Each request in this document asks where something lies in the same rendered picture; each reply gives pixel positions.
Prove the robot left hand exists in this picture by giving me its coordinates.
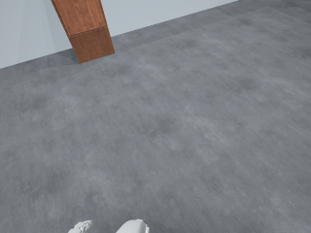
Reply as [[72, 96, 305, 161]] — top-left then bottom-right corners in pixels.
[[68, 220, 92, 233]]

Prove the cupboard door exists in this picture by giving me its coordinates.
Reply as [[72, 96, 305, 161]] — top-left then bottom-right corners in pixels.
[[53, 0, 106, 36]]

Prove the left robot thigh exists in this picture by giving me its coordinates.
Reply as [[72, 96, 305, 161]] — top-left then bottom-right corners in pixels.
[[116, 219, 150, 233]]

